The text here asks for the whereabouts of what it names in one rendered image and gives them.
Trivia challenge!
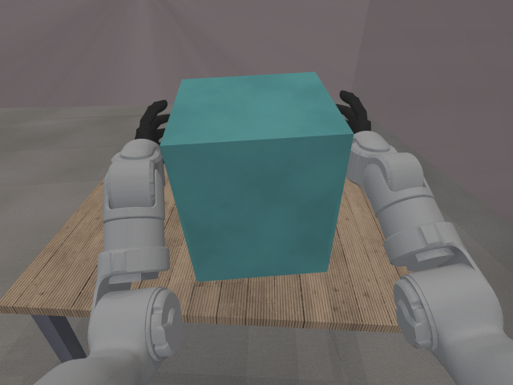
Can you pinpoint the table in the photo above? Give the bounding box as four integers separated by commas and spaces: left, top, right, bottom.
0, 165, 412, 363

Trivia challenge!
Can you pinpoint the robot right hand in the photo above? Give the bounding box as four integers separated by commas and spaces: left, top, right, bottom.
336, 91, 371, 134

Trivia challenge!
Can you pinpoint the carton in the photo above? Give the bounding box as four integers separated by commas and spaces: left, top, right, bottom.
160, 72, 353, 282

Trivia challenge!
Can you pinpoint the robot left upper arm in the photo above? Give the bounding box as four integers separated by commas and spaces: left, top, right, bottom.
33, 286, 184, 385

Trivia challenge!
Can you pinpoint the robot right upper arm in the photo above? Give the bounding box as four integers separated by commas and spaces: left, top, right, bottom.
394, 263, 513, 385

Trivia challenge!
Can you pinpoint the left robot forearm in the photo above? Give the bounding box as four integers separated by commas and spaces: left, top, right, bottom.
88, 139, 170, 350

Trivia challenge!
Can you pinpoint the robot left hand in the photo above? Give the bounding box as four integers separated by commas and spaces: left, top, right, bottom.
135, 100, 170, 145

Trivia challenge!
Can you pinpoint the right robot forearm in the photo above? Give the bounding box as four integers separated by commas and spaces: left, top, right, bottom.
346, 131, 503, 324

